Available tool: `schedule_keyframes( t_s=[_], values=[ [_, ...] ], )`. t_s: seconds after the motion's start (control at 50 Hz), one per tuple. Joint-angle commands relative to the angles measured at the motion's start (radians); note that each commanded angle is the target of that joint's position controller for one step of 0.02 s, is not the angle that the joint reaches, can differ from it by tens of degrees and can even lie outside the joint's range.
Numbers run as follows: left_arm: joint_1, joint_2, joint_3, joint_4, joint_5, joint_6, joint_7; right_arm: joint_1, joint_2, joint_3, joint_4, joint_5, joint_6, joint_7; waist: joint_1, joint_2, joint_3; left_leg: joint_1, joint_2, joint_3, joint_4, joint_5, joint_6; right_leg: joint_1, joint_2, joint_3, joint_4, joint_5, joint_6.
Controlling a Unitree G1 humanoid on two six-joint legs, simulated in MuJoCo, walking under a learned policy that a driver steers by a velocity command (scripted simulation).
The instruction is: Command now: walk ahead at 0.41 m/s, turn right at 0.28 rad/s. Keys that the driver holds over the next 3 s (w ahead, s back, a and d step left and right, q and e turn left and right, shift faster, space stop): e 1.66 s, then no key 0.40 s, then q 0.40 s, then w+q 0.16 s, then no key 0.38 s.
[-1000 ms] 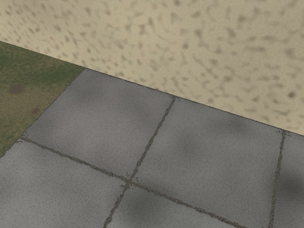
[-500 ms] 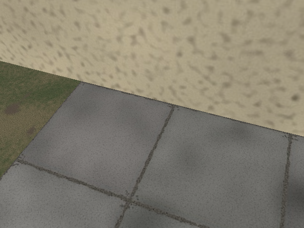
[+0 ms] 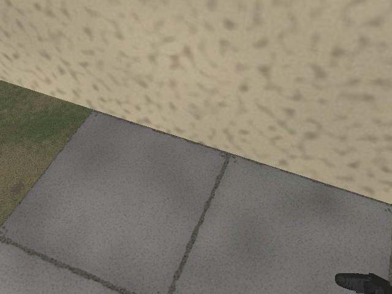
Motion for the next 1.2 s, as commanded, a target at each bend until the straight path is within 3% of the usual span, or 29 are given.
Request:
schedule_keyframes(
  t_s=[0.02, 0.04, 0.08, 0.12, 0.22, 0.32, 0.38, 0.4, 0.42, 0.44, 0.46, 0.48, 0.5, 0.52, 0.54, 0.62, 0.66, 0.74, 0.8, 0.84, 0.86, 0.88, 0.9, 0.92, 0.94, 0.98, 1.02, 1.06, 1.2],
  values=[
    [-0.081, 0.146, 0.038, -0.108, -0.017, -0.035, 0.012, 0.178, -0.121, -0.036, 0.025, -0.007, -0.01, -0.009, -0.113, 0.076, -0.109, 0.461, 0.331, -0.417, -0.331, 0.024, 0.153, -0.495, -0.083, 0.042, 0.27, 0.121, -0.012],
    [-0.052, 0.119, 0.043, -0.095, -0.003, -0.022, 0.019, 0.133, -0.097, -0.031, 0.029, -0.018, -0.02, -0.003, -0.071, 0.083, -0.083, 0.359, 0.294, -0.29, -0.343, 0.222, 0.136, -0.418, -0.106, 0.047, 0.23, 0.158, 0.0],
    [0.009, 0.066, 0.043, -0.084, -0.003, 0.015, 0.023, 0.085, -0.069, -0.027, 0.045, -0.031, -0.034, 0.003, -0.019, 0.098, -0.083, 0.251, 0.256, -0.144, -0.357, 0.437, 0.136, -0.317, -0.115, 0.034, 0.197, 0.171, 0.018],
    [-0.015, 0.058, 0.049, -0.119, 0.001, 0.042, 0.028, 0.061, -0.094, -0.031, 0.06, -0.034, -0.038, -0.006, 0.004, 0.107, -0.057, 0.194, 0.255, -0.056, -0.373, 0.543, 0.154, -0.341, -0.11, 0.015, 0.148, 0.209, 0.038],
    [-0.167, 0.046, 0.041, -0.219, 0.021, 0.048, -0.001, 0.073, -0.157, -0.044, 0.085, -0.024, -0.003, -0.054, -0.035, 0.079, -0.064, 0.237, 0.236, 0.079, -0.369, 0.508, 0.155, -0.346, -0.109, -0.047, -0.177, 0.457, 0.059],
    [-0.272, 0.089, 0.054, -0.309, 0.023, 0.061, -0.029, 0.106, -0.202, -0.057, 0.11, 0.007, 0.047, -0.07, -0.067, 0.074, -0.073, 0.401, 0.298, 0.079, -0.262, 0.5, 0.132, -0.37, -0.084, -0.085, -0.319, 0.365, 0.03],
    [-0.211, 0.133, 0.076, -0.334, 0.021, 0.066, -0.033, 0.059, -0.202, -0.059, 0.089, 0.02, 0.074, -0.081, -0.017, 0.086, -0.103, 0.427, 0.278, 0.102, -0.055, 0.605, 0.076, -0.262, -0.024, -0.134, -0.447, 0.323, -0.023],
    [-0.117, 0.176, 0.097, -0.317, 0.024, 0.061, -0.024, 0.097, -0.18, -0.052, 0.094, 0.015, 0.079, -0.08, 0.017, 0.029, -0.157, 0.383, 0.212, 0.127, 0.119, 0.558, 0.026, -0.111, 0.011, -0.123, -0.54, 0.473, -0.061],
    [-0.071, 0.288, 0.128, -0.326, 0.033, 0.061, 0.0, 0.126, -0.146, -0.036, 0.072, -0.025, 0.07, -0.076, 0.014, -0.191, -0.212, 0.165, 0.122, 0.145, 0.389, 0.161, -0.049, 0.088, -0.169, 0.154, -0.552, 0.966, -0.146],
    [-0.088, 0.315, 0.12, -0.356, 0.053, 0.063, 0.011, 0.116, -0.09, -0.013, 0.032, -0.065, 0.067, -0.061, -0.04, -0.314, -0.305, -0.115, -0.063, 0.033, 0.639, -0.595, -0.108, 0.272, -0.364, 0.527, -0.563, 1.174, -0.348],
    [-0.078, 0.264, 0.101, -0.368, 0.038, 0.054, 0.001, 0.118, -0.135, -0.023, 0.053, -0.035, 0.063, -0.04, -0.006, -0.168, -0.398, -0.143, -0.041, -0.136, 0.747, -0.621, -0.108, 0.293, -0.376, 0.518, -0.572, 1.148, -0.381],
    [-0.13, 0.249, 0.104, -0.375, 0.037, 0.046, -0.001, 0.077, -0.145, -0.024, 0.023, 0.006, 0.06, -0.036, -0.013, -0.14, -0.353, -0.207, -0.018, -0.159, 0.721, -0.519, -0.093, 0.228, -0.352, 0.479, -0.629, 0.864, -0.349],
    [-0.203, 0.222, 0.1, -0.383, 0.014, 0.045, 0.006, 0.039, -0.155, -0.028, 0.031, 0.005, 0.063, -0.048, -0.033, -0.043, -0.247, -0.225, 0.027, -0.157, 0.646, -0.424, -0.091, 0.144, -0.274, 0.399, -0.657, 0.664, -0.275],
    [-0.259, 0.201, 0.092, -0.392, 0.007, 0.053, 0.02, 0.019, -0.167, -0.032, 0.032, -0.008, 0.072, -0.062, -0.051, -0.029, -0.192, -0.195, 0.044, -0.153, 0.563, -0.355, -0.095, 0.046, -0.233, 0.342, -0.672, 0.582, -0.226],
    [-0.27, 0.201, 0.09, -0.395, 0.023, 0.066, 0.032, 0.007, -0.156, -0.029, 0.03, -0.021, 0.073, -0.067, -0.065, -0.057, -0.178, -0.132, 0.027, -0.141, 0.527, -0.317, -0.101, -0.017, -0.198, 0.316, -0.684, 0.587, -0.206],
    [-0.285, 0.225, 0.092, -0.416, 0.04, 0.073, 0.064, 0.004, -0.147, -0.02, 0.027, -0.021, 0.082, -0.081, -0.06, -0.097, -0.208, -0.083, -0.019, -0.153, 0.345, -0.241, -0.141, 0.001, -0.18, 0.312, -0.673, 0.628, -0.176],
    [-0.275, 0.233, 0.093, -0.411, 0.034, 0.08, 0.071, -0.003, -0.145, -0.019, 0.023, -0.016, 0.085, -0.086, -0.052, -0.121, -0.204, -0.066, -0.028, -0.163, 0.288, -0.214, -0.153, -0.017, -0.168, 0.332, -0.68, 0.504, -0.165],
    [-0.282, 0.226, 0.092, -0.418, 0.035, 0.095, 0.057, -0.003, -0.149, -0.026, 0.03, 0.0, 0.079, -0.074, -0.032, -0.161, -0.142, -0.016, -0.034, -0.158, 0.2, -0.163, -0.146, -0.102, -0.133, 0.361, -0.701, 0.269, -0.142],
    [-0.296, 0.231, 0.092, -0.428, 0.037, 0.102, 0.052, 0.009, -0.161, -0.03, 0.03, 0.002, 0.061, -0.057, -0.028, -0.182, -0.146, 0.059, -0.038, -0.159, 0.075, -0.163, -0.126, -0.093, -0.134, 0.41, -0.676, 0.31, -0.142],
    [-0.318, 0.226, 0.087, -0.437, 0.03, 0.105, 0.046, 0.085, -0.187, -0.043, 0.053, 0.004, 0.049, -0.048, -0.069, -0.2, -0.162, 0.189, -0.032, -0.146, -0.088, -0.076, -0.105, -0.114, -0.111, 0.425, -0.636, 0.357, -0.125],
    [-0.301, 0.218, 0.085, -0.434, 0.031, 0.103, 0.042, 0.123, -0.219, -0.053, 0.067, -0.009, 0.052, -0.045, -0.078, -0.169, -0.159, 0.275, 0.004, -0.148, -0.181, -0.024, -0.087, -0.153, -0.074, 0.405, -0.594, 0.327, -0.091],
    [-0.265, 0.161, 0.069, -0.433, 0.033, 0.102, 0.038, 0.157, -0.276, -0.067, 0.068, -0.024, 0.058, -0.049, -0.068, -0.015, -0.179, 0.39, 0.18, -0.302, -0.264, -0.053, -0.023, -0.255, 0.005, 0.31, -0.419, 0.13, -0.038],
    [-0.224, 0.117, 0.06, -0.45, 0.028, 0.087, 0.032, 0.108, -0.328, -0.07, 0.053, -0.052, 0.076, -0.061, -0.02, 0.247, -0.109, 0.401, 0.349, -0.549, -0.316, 0.007, 0.111, -0.483, 0.164, 0.121, -0.202, -0.119, 0.016],
    [-0.232, 0.207, 0.079, -0.448, 0.041, 0.072, 0.029, 0.093, -0.287, -0.065, 0.037, -0.072, 0.076, -0.061, -0.04, 0.25, -0.095, 0.317, 0.419, -0.606, -0.339, 0.025, 0.193, -0.508, 0.085, 0.118, 0.0, -0.116, 0.051],
    [-0.218, 0.254, 0.097, -0.429, 0.034, 0.07, 0.024, 0.046, -0.236, -0.051, 0.021, -0.059, 0.076, -0.067, -0.023, 0.193, -0.087, 0.307, 0.364, -0.509, -0.324, 0.002, 0.171, -0.49, 0.057, 0.117, 0.076, -0.041, 0.06],
    [-0.199, 0.226, 0.095, -0.393, 0.036, 0.082, 0.024, 0.01, -0.196, -0.039, 0.018, -0.03, 0.082, -0.081, -0.018, 0.16, -0.07, 0.324, 0.256, -0.341, -0.303, -0.022, 0.102, -0.498, 0.043, 0.086, 0.165, 0.073, 0.088],
    [-0.237, 0.18, 0.076, -0.405, 0.017, 0.079, 0.011, 0.038, -0.182, -0.025, 0.02, -0.023, 0.107, -0.094, -0.053, 0.133, -0.05, 0.325, 0.23, -0.253, -0.305, 0.089, 0.123, -0.514, 0.042, 0.045, 0.198, 0.116, 0.112],
    [-0.285, 0.158, 0.065, -0.43, 0.006, 0.068, 0.003, 0.099, -0.201, -0.026, 0.029, -0.03, 0.128, -0.102, -0.087, 0.149, -0.059, 0.413, 0.245, -0.224, -0.307, 0.137, 0.145, -0.558, 0.022, 0.025, 0.133, 0.136, 0.128],
    [-0.333, 0.13, 0.036, -0.465, 0.02, 0.061, -0.018, 0.133, -0.267, -0.048, 0.024, -0.022, 0.149, -0.103, -0.118, 0.165, -0.082, 0.456, 0.303, -0.134, -0.315, 0.187, 0.157, -0.433, -0.052, -0.044, -0.131, 0.145, 0.134]
  ],
)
